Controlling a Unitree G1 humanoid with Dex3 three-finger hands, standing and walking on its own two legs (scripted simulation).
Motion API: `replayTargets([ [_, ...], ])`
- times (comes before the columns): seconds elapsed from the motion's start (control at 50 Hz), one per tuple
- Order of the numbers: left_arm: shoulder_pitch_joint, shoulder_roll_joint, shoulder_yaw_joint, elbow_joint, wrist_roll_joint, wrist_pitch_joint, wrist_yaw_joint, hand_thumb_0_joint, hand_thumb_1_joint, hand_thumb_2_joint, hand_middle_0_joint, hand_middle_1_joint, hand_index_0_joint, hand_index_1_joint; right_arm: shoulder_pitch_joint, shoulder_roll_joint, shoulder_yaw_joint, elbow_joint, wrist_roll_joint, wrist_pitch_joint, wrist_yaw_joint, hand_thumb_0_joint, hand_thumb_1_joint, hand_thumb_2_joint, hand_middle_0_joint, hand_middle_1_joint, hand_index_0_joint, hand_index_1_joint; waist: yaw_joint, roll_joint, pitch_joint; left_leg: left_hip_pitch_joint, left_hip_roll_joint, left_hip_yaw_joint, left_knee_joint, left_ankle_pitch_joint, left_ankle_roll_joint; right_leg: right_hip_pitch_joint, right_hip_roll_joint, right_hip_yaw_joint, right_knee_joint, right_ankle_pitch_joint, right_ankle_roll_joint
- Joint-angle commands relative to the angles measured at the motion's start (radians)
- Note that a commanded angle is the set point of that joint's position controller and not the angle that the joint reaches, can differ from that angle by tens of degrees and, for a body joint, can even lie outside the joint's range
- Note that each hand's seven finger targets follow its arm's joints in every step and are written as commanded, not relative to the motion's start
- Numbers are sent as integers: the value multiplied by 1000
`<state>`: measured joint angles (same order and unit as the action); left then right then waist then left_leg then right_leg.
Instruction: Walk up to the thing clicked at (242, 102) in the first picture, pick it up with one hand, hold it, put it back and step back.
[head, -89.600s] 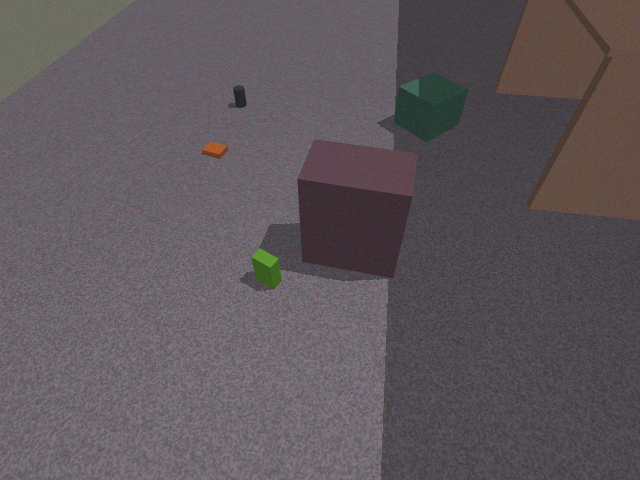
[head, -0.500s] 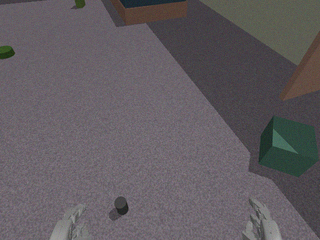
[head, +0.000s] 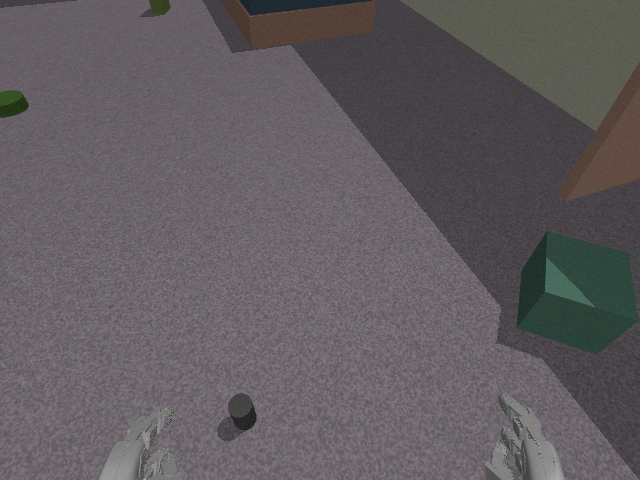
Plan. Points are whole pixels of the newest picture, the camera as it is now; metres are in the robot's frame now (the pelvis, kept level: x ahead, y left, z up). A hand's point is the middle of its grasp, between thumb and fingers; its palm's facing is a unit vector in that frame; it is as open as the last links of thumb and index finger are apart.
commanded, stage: home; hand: left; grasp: from above
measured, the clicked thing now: (242, 412) +0.44 +0.22 -0.66
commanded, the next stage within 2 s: stand in 0.56 s
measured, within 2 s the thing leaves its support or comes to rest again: neither
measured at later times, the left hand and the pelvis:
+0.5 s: hand out of the picture +0.16 +0.18 -0.05, palm faces +0.05 -0.98 -0.20, open 7.4 cm; pelvis +0.00 +0.00 +0.00, yaw +0 degrees
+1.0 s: hand out of the picture +0.08 +0.25 -0.11, palm faces +0.04 -0.94 -0.33, open 7.4 cm; pelvis -0.01 +0.01 +0.04, yaw +0 degrees
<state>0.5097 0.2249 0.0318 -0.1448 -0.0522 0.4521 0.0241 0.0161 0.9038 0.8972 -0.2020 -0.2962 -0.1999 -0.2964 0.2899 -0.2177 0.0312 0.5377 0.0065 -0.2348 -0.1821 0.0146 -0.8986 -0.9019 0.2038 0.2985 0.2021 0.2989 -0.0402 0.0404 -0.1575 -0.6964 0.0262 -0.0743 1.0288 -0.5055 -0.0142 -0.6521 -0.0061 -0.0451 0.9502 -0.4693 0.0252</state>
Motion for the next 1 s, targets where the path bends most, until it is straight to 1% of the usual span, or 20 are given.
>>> replayTargets([
  [0.0, -22, 103, 56, -194, 1, -49, 3, 0, 900, 900, -200, -300, -200, -300, -69, -122, -53, -165, 1, -61, -12, 0, -901, -900, 200, 299, 200, 299, 2, 9, -76, 80, -24, 33, -167, 241, 22, 60, 23, -25, -148, 200, -22],
  [0.16, -33, 103, 54, -208, 3, -48, 3, 0, 900, 900, -200, -300, -200, -300, -73, -123, -54, -168, 2, -58, -10, 0, -901, -899, 200, 299, 200, 299, 0, 21, -71, 76, -24, 29, -175, 207, 21, 52, 24, -26, -150, 172, -22],
  [0.24, -12, 112, 62, -188, 3, -45, 4, 0, 900, 900, -200, -300, -200, -300, -64, -127, -58, -162, 2, -56, -12, 0, -901, -899, 200, 299, 200, 299, -2, 15, -87, 88, -20, 25, -175, 232, 20, 56, 27, -28, -140, 191, -24],
  [0.26, -44, 99, 40, -221, 2, -50, 3, 0, 900, 900, -200, -300, -200, -300, -75, -123, -53, -172, 2, -57, -9, 0, -901, -900, 200, 299, 200, 299, -4, 25, -71, 83, -21, 27, -178, 216, 21, 44, 26, -26, -145, 180, -23],
  [0.28, -20, 105, 64, -184, 1, -45, 5, 0, 900, 900, -200, -300, -200, -300, -61, -125, -57, -160, 2, -57, -12, 0, -901, -899, 200, 299, 200, 299, -4, 18, -93, 89, -21, 25, -171, 225, 21, 53, 25, -24, -142, 186, -23],
  [0.38, -25, 99, 45, -197, 4, -47, 5, 0, 900, 900, -200, -300, -200, -300, -68, -125, -55, -167, 2, -55, -10, 0, -901, -899, 200, 299, 200, 299, -6, 25, -78, 89, -19, 23, -176, 233, 19, 47, 28, -29, -139, 191, -24],
  [0.4, -11, 107, 63, -189, 0, -46, 4, 0, 900, 900, -200, -300, -200, -300, -65, -126, -57, -161, 2, -55, -9, 0, -901, -899, 200, 299, 200, 299, 4, 16, -86, 87, -18, 16, -178, 232, 19, 60, 26, -29, -136, 189, -24],
  [0.48, -28, 107, 51, -210, 3, -49, 3, 0, 900, 900, -200, -300, -200, -300, -72, -125, -55, -164, 2, -53, -8, 0, -901, -899, 200, 299, 200, 299, 2, 40, -81, 97, -13, 11, -186, 248, 14, 51, 28, -31, -129, 198, -26],
  [0.56, -12, 111, 65, -182, 3, -44, 5, 0, 900, 900, -200, -300, -200, -300, -69, -125, -57, -168, 2, -53, -8, 0, -901, -900, 200, 299, 200, 299, 2, 6, -72, 74, -20, 24, -176, 215, 21, 53, 26, -27, -142, 175, -23],
  [0.62, -21, 101, 50, -189, 3, -44, 3, 0, 900, 900, -200, -300, -200, -300, -72, -125, -54, -170, 3, -52, -6, 0, -901, -899, 200, 299, 200, 299, 3, 16, -60, 70, -17, 20, -186, 190, 19, 42, 26, -28, -142, 153, -24],
  [0.64, -301, 193, 60, 162, 116, -256, 42, 0, 900, 900, -200, -301, -200, -300, -147, -242, -96, 83, -130, 57, 53, 0, -902, -899, 199, 299, 199, 299, 84, -57, 156, 94, 12, -4, -247, 357, 66, 215, -50, 68, -196, 169, -73],
  [0.66, -223, 206, 76, 331, 124, -324, 38, 0, 900, 900, -200, -300, -200, -301, -132, -248, -110, 83, -125, 95, 80, 0, -900, -900, 200, 300, 200, 300, 69, -92, 61, 169, 4, 23, -251, 365, 76, 248, -69, 126, -216, 174, -101],
  [0.68, -218, 224, 73, 376, 122, -356, 31, 0, 900, 900, -200, -300, -200, -301, -114, -251, -113, 59, -131, 116, 96, 0, -900, -900, 200, 300, 200, 300, 46, -96, 70, 193, -8, 7, -247, 324, 75, 203, -67, 151, -243, 157, -115],
  [0.7, -220, 236, 60, 421, 126, -380, 28, 0, 900, 900, -200, -300, -200, -301, -123, -255, -114, 75, -119, 125, 113, 0, -900, -900, 200, 300, 200, 300, 57, -57, 45, 222, -7, -12, -260, 324, 79, 263, -79, 149, -233, 208, -107],
  [0.72, -241, 226, 57, 466, 123, -394, 24, 0, 900, 900, -200, -300, -200, -301, -118, -225, -111, 108, -91, 128, 131, 0, -900, -900, 200, 300, 200, 300, 60, -53, 7, 257, -12, 1, -270, 352, 75, 304, -94, 150, -221, 273, -104],
  [0.74, -268, 217, 60, 508, 114, -395, 18, 0, 900, 900, -200, -300, -200, -301, -111, -217, -109, 127, -73, 133, 145, 0, -900, -900, 200, 300, 200, 300, 63, -56, 25, 297, -12, 4, -307, 316, 74, 269, -89, 133, -230, 219, -89],
  [0.78, -278, 220, 60, 602, 101, -410, 18, 0, 900, 900, -200, -300, -200, -301, -138, -215, -120, 153, -57, 143, 160, 0, -900, -900, 200, 300, 200, 300, 74, -73, 16, 312, -14, -2, -307, 342, 73, 313, -93, 129, -282, 258, -77],
  [0.84, -331, 210, 61, 717, 99, -429, 21, 0, 900, 900, -200, -300, -200, -301, -136, -213, -119, 209, -63, 161, 164, 0, -900, -900, 200, 300, 200, 300, 65, -35, 69, 347, 6, -35, -396, 283, 80, 298, -82, 111, -313, 203, -57],
  [0.94, -323, 206, 61, 883, 94, -452, 20, 0, 900, 900, -200, -300, -200, -301, -146, -224, -123, 277, -60, 180, 157, 0, -900, -900, 200, 300, 200, 300, 71, -9, 99, 387, 31, -64, -484, 345, 74, 397, -75, 84, -371, 274, -45],
  [0.98, -330, 207, 58, 935, 90, -454, 18, 0, 900, 900, -200, -300, -200, -301, -139, -232, -120, 308, -57, 189, 151, 0, -900, -900, 200, 300, 200, 300, 66, 5, 141, 388, 32, -63, -539, 301, 67, 410, -77, 89, -421, 254, -45],
])
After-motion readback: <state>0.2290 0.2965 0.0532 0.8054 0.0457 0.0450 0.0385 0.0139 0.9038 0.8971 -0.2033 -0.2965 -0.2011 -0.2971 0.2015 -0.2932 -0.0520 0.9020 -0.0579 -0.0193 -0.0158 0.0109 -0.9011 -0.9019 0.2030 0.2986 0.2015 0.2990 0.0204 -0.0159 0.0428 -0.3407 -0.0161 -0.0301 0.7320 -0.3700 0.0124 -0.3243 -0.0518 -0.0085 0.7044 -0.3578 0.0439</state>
